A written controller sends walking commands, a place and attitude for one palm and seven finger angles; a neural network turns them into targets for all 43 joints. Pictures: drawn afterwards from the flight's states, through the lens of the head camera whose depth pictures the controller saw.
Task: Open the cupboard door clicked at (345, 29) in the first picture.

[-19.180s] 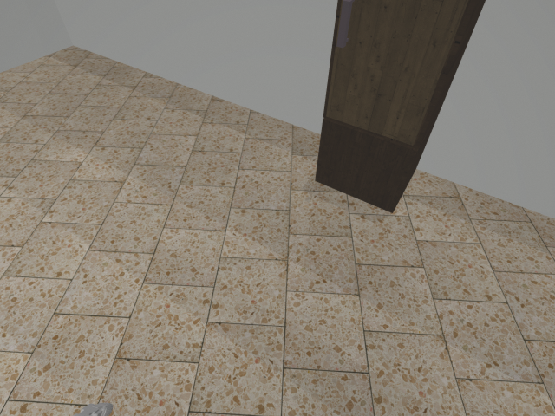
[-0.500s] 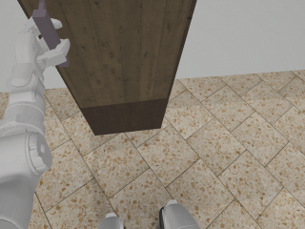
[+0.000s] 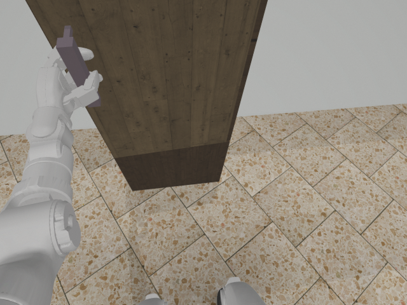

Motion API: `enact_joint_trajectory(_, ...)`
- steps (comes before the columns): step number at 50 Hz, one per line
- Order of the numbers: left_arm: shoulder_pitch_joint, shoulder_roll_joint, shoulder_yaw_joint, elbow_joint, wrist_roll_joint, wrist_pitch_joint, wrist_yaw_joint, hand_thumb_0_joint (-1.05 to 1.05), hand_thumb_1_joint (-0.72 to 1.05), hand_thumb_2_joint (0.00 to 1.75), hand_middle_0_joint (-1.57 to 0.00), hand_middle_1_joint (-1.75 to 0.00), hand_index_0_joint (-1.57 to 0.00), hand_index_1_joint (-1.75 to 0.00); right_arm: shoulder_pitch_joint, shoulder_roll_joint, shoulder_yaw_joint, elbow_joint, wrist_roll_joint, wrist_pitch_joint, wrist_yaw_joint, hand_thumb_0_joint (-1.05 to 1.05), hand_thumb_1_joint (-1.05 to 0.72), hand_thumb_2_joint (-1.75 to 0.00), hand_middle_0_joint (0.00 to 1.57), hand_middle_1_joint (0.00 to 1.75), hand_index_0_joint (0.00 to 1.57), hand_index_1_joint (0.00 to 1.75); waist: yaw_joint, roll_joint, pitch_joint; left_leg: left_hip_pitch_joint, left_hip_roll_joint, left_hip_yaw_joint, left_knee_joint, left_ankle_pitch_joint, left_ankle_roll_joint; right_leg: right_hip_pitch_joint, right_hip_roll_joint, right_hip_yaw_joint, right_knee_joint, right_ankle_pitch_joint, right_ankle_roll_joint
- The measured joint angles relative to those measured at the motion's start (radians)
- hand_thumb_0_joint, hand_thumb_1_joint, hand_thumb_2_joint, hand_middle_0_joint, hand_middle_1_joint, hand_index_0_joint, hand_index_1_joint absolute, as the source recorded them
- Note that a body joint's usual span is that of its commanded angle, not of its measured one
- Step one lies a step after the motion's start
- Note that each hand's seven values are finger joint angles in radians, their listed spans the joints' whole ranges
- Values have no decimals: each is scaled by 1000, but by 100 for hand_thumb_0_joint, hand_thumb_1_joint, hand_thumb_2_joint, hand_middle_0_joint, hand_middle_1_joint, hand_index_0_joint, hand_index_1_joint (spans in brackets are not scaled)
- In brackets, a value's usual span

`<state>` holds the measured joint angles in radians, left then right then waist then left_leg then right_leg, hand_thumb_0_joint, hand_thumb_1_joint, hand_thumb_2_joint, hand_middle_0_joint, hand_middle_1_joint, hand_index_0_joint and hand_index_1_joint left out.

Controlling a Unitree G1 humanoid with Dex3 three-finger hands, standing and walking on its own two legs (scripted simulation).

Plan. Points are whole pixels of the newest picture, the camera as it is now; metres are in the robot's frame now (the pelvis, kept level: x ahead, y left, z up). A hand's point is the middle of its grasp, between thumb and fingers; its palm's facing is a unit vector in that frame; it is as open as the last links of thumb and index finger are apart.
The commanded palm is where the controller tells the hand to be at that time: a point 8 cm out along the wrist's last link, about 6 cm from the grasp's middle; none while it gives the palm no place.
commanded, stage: pull the door open along its arc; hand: left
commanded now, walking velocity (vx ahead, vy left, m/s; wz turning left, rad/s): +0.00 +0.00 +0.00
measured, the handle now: (82, 68) +0.56 +0.19 +0.10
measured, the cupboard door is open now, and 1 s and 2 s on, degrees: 3 42 45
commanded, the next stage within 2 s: open thumb and fingers to let go in 0.82 s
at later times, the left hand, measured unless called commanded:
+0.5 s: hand (129, 142) +0.38 +0.09 +0.11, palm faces +0.44 -0.90 +0.01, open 6.4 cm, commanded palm +0.32 +0.13 +0.10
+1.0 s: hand (169, 175) +0.32 +0.03 +0.11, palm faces +0.38 -0.92 -0.04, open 6.5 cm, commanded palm +0.27 +0.07 +0.10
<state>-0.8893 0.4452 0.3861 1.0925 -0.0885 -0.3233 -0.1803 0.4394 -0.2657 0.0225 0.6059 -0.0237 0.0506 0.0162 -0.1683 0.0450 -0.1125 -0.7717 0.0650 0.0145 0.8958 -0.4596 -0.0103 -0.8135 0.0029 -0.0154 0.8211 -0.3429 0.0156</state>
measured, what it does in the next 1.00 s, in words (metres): stands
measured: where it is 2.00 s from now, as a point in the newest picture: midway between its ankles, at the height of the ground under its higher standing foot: outside the picture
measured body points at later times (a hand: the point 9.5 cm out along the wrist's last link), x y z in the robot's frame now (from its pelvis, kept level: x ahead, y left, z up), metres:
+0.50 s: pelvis +0.01 -0.01 +0.02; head +0.04 -0.02 +0.47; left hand +0.35 +0.14 +0.11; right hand +0.17 -0.23 -0.09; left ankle -0.03 +0.12 -0.69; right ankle +0.02 -0.13 -0.69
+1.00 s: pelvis +0.00 -0.04 +0.02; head +0.01 -0.06 +0.47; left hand +0.29 +0.08 +0.11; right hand +0.19 -0.24 -0.08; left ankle -0.03 +0.12 -0.69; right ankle +0.02 -0.13 -0.69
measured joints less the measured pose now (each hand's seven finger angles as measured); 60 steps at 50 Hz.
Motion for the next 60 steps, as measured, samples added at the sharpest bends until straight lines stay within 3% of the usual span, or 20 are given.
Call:
enact_joint_trajectory(10, 322, -170, -103, -354, -70, 38, 40, 1, 66, 72, -33, -133, -30, -132, -34, 8, -26, -32, 30, 1, 12, 0, -91, -90, 20, 30, 20, 30, 64, 2, -22, 129, -3, 16, -80, 14, -1, 116, -1, 13, -59, 6, 0)
enact_joint_trajectory(14, 435, -315, -165, -518, -53, 57, 248, 2, 64, 74, -32, -133, -32, -129, -84, 20, -37, -28, 20, -24, 23, 1, -91, -90, 20, 30, 20, 30, 95, 2, -22, 171, -8, 12, -100, 20, -3, 159, -6, 9, -75, 7, 1)
enact_joint_trajectory(20, 535, -489, -278, -655, 69, 101, 577, 2, 63, 77, -32, -132, -33, -128, -173, 54, -37, -25, -23, -38, 30, 1, -91, -90, 20, 30, 20, 30, 126, -4, -22, 215, -21, -1, -113, 28, -8, 202, -20, -4, -69, -3, -4)
enact_joint_trajectory(22, 552, -522, -316, -674, 113, 128, 661, 1, 64, 78, -32, -131, -32, -129, -199, 66, -33, -23, -36, -33, 26, 1, -91, -90, 20, 30, 20, 30, 135, -5, -21, 229, -24, -7, -118, 31, -11, 215, -23, -9, -66, -7, -7)
enact_joint_trajectory(25, 580, -546, -368, -698, 153, 163, 726, 1, 65, 79, -32, -130, -31, -129, -228, 83, -26, -21, -46, -22, 14, 1, -91, -90, 20, 30, 20, 30, 145, -7, -18, 253, -26, -14, -129, 38, -15, 238, -25, -17, -69, -9, -12)
enact_joint_trajectory(34, 720, -582, -499, -817, 162, 203, 752, 2, 65, 76, -30, -131, -31, -131, -247, 97, -20, -13, -51, -4, -7, 1, -91, -90, 20, 30, 20, 30, 164, -6, 4, 321, -22, -34, -160, 49, -31, 307, -22, -38, -84, -13, -28)
enact_joint_trajectory(45, 880, -545, -663, -991, 158, 273, 775, 1, 63, 71, -32, -132, -33, -133, -251, 84, -27, -12, -37, 10, 5, 1, -91, -90, 20, 30, 20, 30, 154, 7, 27, 374, -13, -48, -172, 49, -45, 359, -14, -52, -86, -23, -43)
enact_joint_trajectory(48, 864, -546, -666, -980, 156, 281, 788, 1, 62, 73, -33, -132, -33, -133, -269, 82, -22, 2, -39, 9, -6, 1, -91, -90, 20, 30, 20, 30, 153, 8, 37, 379, -13, -55, -172, 52, -45, 368, -15, -60, -86, -24, -45)
enact_joint_trajectory(54, 777, -570, -609, -898, 160, 285, 809, 1, 57, 75, -36, -132, -35, -132, -295, 83, -23, 22, -47, 5, -17, 1, -91, -90, 20, 30, 20, 30, 169, 2, 33, 357, -20, -61, -168, 61, -47, 346, -21, -65, -76, -20, -47)
enact_joint_trajectory(60, 784, -569, -600, -899, 166, 263, 788, 1, 39, 68, -36, -130, -36, -130, -284, 86, -25, 11, -45, -4, -13, 1, -91, -90, 20, 30, 20, 30, 177, 2, 26, 341, -25, -61, -155, 60, -46, 331, -26, -64, -64, -21, -44)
